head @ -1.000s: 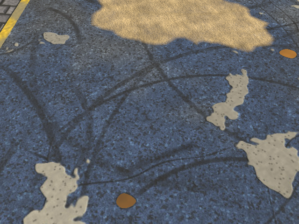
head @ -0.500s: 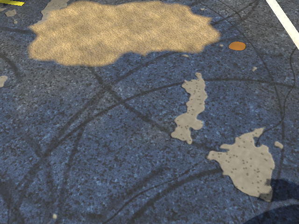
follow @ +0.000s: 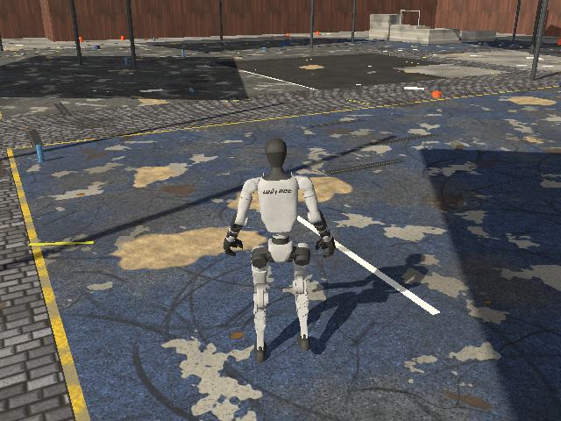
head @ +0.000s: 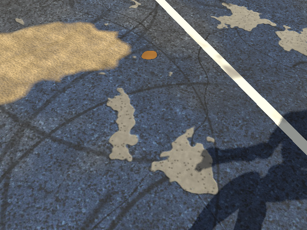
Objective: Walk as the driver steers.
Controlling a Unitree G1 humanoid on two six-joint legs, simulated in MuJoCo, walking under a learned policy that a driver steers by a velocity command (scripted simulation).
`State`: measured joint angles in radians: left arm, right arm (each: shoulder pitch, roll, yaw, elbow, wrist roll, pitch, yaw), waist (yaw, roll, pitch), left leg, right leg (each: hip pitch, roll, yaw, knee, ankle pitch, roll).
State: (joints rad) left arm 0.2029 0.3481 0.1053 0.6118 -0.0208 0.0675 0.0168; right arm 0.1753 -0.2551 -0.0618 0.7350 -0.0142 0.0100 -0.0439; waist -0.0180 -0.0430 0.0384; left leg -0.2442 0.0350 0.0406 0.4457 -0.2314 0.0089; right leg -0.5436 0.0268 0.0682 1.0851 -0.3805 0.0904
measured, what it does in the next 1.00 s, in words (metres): steps on the spot: right foot, then left foot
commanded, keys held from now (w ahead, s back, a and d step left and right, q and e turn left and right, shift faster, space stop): no key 1.00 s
